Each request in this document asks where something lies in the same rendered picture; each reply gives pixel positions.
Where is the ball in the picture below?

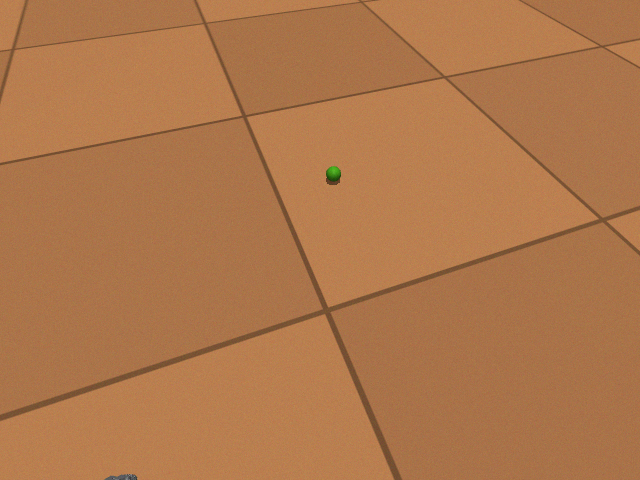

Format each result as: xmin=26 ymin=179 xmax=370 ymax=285
xmin=326 ymin=166 xmax=341 ymax=182

